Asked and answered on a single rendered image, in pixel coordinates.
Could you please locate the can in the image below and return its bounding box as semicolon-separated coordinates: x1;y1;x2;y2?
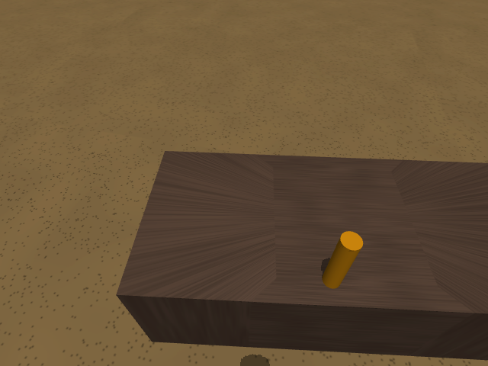
323;231;363;289

